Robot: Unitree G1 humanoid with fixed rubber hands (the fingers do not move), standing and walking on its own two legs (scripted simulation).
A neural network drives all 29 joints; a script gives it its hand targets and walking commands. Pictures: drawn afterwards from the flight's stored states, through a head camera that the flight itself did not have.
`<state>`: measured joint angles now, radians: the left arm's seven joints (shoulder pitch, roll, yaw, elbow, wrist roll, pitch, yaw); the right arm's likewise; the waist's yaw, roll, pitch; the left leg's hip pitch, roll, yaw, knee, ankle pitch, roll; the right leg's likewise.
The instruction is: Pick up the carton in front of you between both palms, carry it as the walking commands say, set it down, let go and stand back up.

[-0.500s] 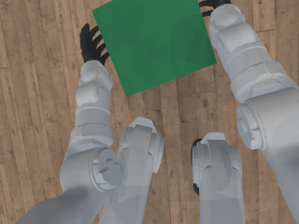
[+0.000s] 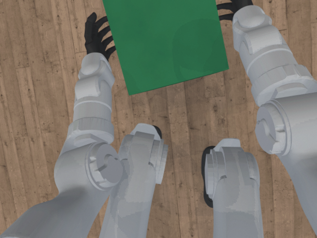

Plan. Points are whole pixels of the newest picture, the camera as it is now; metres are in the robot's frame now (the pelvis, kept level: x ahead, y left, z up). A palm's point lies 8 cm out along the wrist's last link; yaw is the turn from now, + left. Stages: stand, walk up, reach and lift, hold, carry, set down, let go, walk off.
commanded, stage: set down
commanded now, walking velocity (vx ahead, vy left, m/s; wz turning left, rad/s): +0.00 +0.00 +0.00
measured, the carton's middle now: (169, 44) +0.52 +0.07 -0.26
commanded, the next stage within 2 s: let go in 1.82 s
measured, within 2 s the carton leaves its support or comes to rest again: neither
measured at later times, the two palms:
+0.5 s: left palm (99, 50) +0.48 +0.22 -0.16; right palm (241, 11) +0.57 -0.08 -0.17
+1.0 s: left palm (77, 62) +0.45 +0.26 -0.14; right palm out of the picture +0.58 -0.08 -0.14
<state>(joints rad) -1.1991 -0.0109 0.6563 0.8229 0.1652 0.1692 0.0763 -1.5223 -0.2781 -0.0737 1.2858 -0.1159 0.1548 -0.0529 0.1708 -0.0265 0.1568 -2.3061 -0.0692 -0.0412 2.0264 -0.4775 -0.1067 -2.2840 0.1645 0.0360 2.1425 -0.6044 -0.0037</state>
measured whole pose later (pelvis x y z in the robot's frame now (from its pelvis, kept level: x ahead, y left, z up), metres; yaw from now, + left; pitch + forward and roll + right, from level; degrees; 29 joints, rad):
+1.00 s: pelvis -0.01 +0.02 +0.00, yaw +3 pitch +38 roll +3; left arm -1.16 0.13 0.30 0.86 -0.28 0.06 0.19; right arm -1.47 -0.49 0.14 1.06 0.12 0.15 -0.04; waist 0.18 0.04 0.26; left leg -2.27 -0.04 0.04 2.02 -0.42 -0.01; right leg -2.21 0.02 0.03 2.16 -0.61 -0.01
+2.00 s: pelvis +0.04 +0.01 +0.25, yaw -1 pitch +45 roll +1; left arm -0.67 0.03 0.37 0.59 -0.03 0.12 0.05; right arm -1.02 -0.32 -0.11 0.93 -0.09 0.18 0.02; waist 0.19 -0.04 -0.16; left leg -1.60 -0.01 -0.01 1.11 -0.29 -0.02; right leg -1.57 0.08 0.06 1.19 -0.40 -0.01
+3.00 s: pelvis +0.15 -0.02 +0.38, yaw +1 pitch +1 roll +1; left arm 0.24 0.21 0.04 0.44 0.00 0.08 -0.06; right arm 0.27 -0.23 -0.02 0.43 0.02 0.06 0.04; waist -0.01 -0.05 0.03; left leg -0.18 -0.01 -0.06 0.39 -0.23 -0.03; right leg -0.12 0.05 0.03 0.43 -0.32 -0.06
